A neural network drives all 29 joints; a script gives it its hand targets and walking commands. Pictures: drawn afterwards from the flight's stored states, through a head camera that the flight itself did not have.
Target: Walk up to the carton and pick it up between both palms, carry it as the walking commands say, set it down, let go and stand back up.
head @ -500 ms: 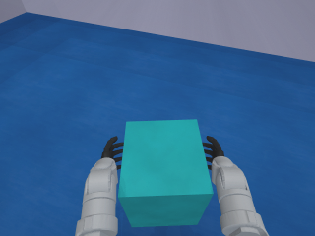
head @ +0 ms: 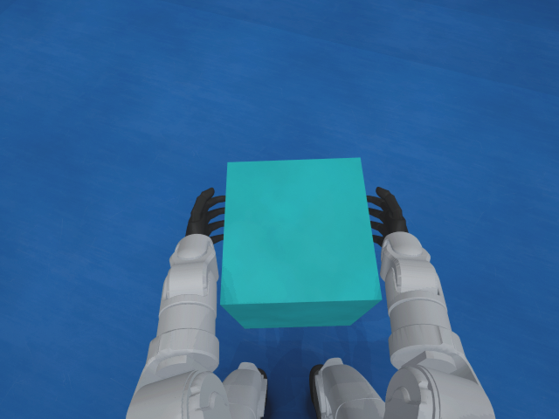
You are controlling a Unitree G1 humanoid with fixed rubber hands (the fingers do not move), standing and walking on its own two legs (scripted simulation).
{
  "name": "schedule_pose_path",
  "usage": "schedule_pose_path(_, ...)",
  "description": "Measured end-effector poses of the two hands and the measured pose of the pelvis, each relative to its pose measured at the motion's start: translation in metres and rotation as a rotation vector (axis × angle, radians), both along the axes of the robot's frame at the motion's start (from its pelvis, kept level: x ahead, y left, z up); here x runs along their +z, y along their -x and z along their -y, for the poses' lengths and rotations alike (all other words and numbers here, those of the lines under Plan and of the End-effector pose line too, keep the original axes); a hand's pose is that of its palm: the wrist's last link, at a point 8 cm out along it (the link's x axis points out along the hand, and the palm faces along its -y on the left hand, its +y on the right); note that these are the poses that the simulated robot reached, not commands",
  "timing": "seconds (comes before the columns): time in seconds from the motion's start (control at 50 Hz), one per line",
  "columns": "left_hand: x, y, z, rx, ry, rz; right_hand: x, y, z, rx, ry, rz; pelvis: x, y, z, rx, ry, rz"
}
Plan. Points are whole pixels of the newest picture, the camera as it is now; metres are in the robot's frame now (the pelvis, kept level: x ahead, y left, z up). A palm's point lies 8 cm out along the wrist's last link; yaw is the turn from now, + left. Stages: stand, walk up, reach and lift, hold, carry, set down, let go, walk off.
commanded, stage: set down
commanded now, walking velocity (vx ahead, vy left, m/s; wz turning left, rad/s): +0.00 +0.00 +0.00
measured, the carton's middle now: (295, 253) +0.36 -0.01 -0.11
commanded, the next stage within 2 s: none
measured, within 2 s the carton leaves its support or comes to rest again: neither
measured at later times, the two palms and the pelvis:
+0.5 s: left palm (206, 242) +0.39 +0.15 -0.14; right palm (366, 240) +0.39 -0.14 -0.14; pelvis +0.03 +0.00 -0.05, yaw +0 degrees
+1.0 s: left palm (215, 244) +0.42 +0.15 -0.22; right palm (355, 240) +0.42 -0.14 -0.22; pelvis -0.02 +0.01 -0.14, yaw +0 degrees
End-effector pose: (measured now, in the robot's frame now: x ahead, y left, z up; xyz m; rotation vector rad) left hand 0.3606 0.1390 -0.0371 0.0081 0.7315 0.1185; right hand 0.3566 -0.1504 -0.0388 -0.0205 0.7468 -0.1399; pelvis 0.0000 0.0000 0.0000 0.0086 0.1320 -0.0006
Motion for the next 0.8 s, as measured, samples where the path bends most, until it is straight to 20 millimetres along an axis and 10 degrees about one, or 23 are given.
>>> schedule_pose_path(0.4, -0.089, -0.027, -0.016, 0.020, 0.001, 0.061, -0.090, -0.031, -0.016, -0.031, -0.046, 0.060, -0.045, -0.030, 0.009, 0.009, 0.010, -0.392)
schedule_pose_path(0.8, -0.151, -0.042, -0.015, 0.029, 0.007, 0.052, -0.152, -0.046, -0.014, -0.020, -0.036, 0.054, -0.104, 0.007, -0.010, -0.001, 0.008, -0.448)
